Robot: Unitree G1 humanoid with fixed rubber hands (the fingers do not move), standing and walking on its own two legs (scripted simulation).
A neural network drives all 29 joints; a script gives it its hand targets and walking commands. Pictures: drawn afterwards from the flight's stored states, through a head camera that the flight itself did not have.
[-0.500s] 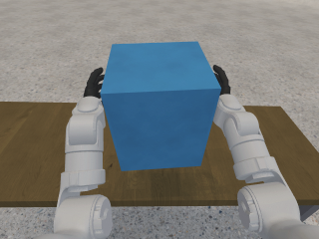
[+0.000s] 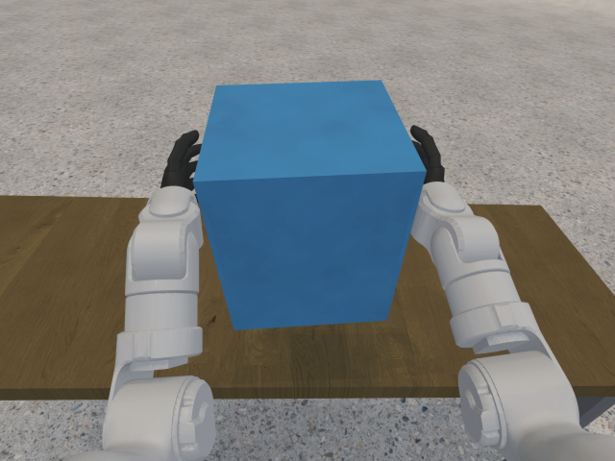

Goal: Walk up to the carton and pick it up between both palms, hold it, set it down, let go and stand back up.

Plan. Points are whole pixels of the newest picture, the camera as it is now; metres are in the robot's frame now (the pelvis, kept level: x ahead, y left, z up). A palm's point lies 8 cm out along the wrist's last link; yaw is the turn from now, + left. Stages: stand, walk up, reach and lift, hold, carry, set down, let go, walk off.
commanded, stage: hold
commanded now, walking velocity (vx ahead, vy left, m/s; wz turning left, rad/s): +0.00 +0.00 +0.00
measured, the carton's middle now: (305, 208) +0.38 +0.00 +0.18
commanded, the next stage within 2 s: none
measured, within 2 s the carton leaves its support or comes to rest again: neither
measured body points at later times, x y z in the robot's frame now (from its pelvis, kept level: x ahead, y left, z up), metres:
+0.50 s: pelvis +0.00 +0.00 +0.00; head -0.06 +0.02 +0.44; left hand +0.37 +0.15 +0.22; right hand +0.38 -0.15 +0.23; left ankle +0.03 +0.10 -0.75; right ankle +0.02 -0.11 -0.75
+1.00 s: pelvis -0.01 +0.00 +0.00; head -0.08 +0.02 +0.44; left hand +0.36 +0.16 +0.23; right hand +0.37 -0.14 +0.23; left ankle +0.03 +0.10 -0.75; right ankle +0.02 -0.11 -0.75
